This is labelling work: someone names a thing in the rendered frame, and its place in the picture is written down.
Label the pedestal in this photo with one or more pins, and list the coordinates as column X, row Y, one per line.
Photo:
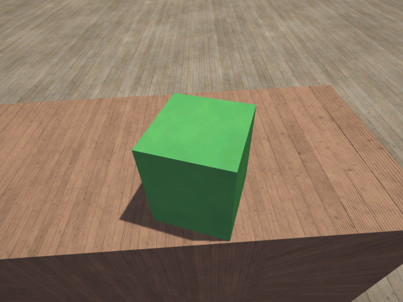
column 320, row 217

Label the carton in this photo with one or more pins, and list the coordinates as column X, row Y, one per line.
column 192, row 162

